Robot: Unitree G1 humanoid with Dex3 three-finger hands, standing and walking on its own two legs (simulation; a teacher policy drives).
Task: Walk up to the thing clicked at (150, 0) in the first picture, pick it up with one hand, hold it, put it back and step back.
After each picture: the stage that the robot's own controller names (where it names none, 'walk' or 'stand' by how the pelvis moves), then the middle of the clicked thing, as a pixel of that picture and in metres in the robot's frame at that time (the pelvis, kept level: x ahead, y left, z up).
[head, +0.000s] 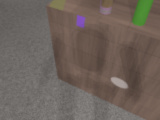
stand; (145, 0) +0.78 -0.33 +0.12
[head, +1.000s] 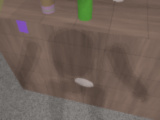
walk; out of the picture +0.74 +0.00 +0.15
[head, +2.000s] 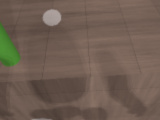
walk; out of the picture +0.47 +0.29 +0.15
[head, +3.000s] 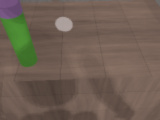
walk; (19, 36) +0.49 +0.22 +0.14
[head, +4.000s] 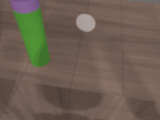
stand; (33, 33) +0.45 +0.15 +0.15
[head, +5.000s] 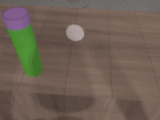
stand; (26, 46) +0.45 +0.18 +0.12
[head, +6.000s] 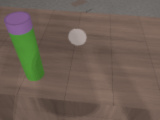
stand; (27, 51) +0.43 +0.18 +0.12
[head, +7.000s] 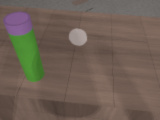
stand; (27, 51) +0.43 +0.18 +0.12
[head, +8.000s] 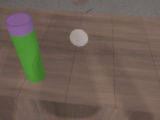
rise first; (28, 52) +0.43 +0.18 +0.12
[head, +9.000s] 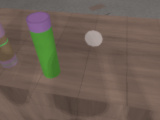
rise first; (46, 49) +0.45 +0.16 +0.12
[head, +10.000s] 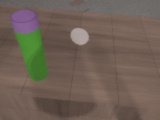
go down; (32, 49) +0.44 +0.14 +0.13
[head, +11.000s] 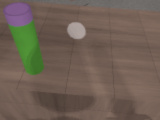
go down; (27, 43) +0.46 +0.15 +0.13
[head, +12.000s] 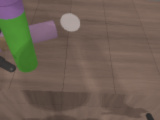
close in; (18, 38) +0.45 +0.16 +0.15
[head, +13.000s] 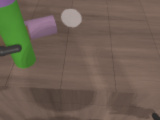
close; (13, 31) +0.45 +0.17 +0.17
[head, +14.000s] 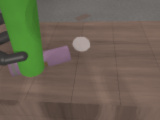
lift; (24, 31) +0.33 +0.12 +0.30
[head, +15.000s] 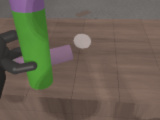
lift; (35, 45) +0.34 +0.11 +0.25
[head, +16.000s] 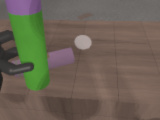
hold; (31, 46) +0.33 +0.12 +0.26
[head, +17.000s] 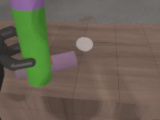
hold; (34, 42) +0.33 +0.12 +0.27
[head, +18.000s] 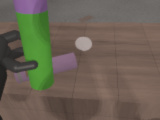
crouch; (37, 46) +0.33 +0.11 +0.26
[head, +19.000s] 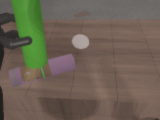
crouch; (30, 25) +0.41 +0.13 +0.27
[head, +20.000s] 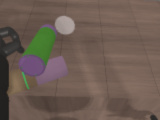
lower; (41, 46) +0.47 +0.09 +0.09
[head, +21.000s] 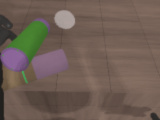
lower; (30, 40) +0.47 +0.12 +0.12
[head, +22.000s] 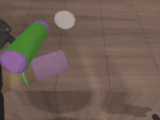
lower; (30, 42) +0.47 +0.12 +0.12
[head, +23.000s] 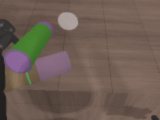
lower; (33, 42) +0.47 +0.12 +0.12
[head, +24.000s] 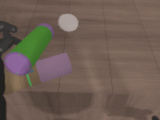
lower; (34, 44) +0.46 +0.12 +0.12
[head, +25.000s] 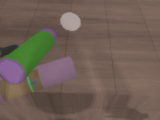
withdraw; (33, 50) +0.43 +0.12 +0.13
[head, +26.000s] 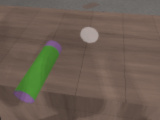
sink last; (41, 68) +0.42 +0.17 +0.06
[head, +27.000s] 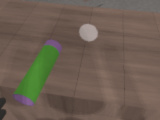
stand; (40, 69) +0.41 +0.16 +0.04
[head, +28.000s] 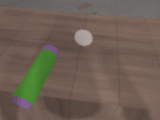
stand; (38, 73) +0.41 +0.16 +0.04
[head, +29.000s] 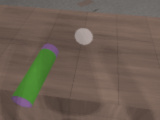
stand; (38, 72) +0.41 +0.17 +0.03
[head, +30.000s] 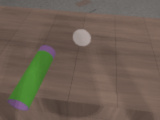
stand; (35, 74) +0.40 +0.18 +0.03
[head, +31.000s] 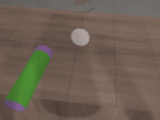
stand; (31, 74) +0.40 +0.18 +0.03
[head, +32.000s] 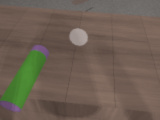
stand; (27, 74) +0.40 +0.20 +0.03
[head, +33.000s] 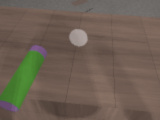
walk; (25, 74) +0.40 +0.21 +0.03
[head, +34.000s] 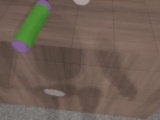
walk; (33, 24) +0.60 +0.19 +0.04
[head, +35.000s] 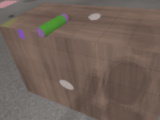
walk; (53, 24) +0.93 +0.28 +0.08
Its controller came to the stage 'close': yes
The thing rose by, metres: 0.19
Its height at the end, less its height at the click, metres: -0.09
